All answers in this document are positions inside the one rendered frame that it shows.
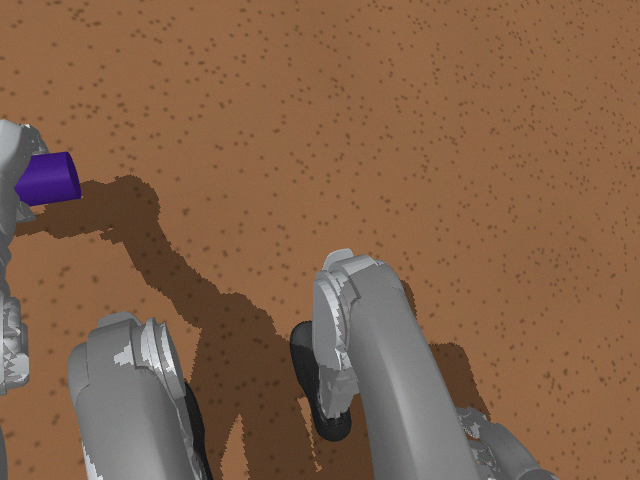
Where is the right robot foot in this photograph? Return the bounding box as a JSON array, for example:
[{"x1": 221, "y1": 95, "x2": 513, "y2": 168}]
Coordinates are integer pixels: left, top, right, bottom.
[{"x1": 290, "y1": 321, "x2": 351, "y2": 442}]

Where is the right robot hand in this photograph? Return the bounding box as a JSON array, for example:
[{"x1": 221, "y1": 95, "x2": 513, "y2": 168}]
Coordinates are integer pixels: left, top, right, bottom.
[{"x1": 455, "y1": 406, "x2": 541, "y2": 480}]

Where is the left robot hand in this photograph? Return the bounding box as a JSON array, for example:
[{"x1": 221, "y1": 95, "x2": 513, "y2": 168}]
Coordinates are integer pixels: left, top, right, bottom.
[{"x1": 0, "y1": 119, "x2": 49, "y2": 223}]

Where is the left robot arm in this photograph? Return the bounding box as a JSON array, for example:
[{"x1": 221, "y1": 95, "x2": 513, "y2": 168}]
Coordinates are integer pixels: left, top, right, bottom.
[{"x1": 0, "y1": 178, "x2": 29, "y2": 480}]

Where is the bottle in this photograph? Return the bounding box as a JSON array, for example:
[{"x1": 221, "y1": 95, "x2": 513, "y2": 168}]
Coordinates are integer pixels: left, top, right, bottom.
[{"x1": 14, "y1": 152, "x2": 81, "y2": 207}]

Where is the left robot foot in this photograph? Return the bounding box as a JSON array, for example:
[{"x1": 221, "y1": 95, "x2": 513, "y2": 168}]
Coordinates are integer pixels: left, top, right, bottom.
[{"x1": 184, "y1": 381, "x2": 213, "y2": 480}]

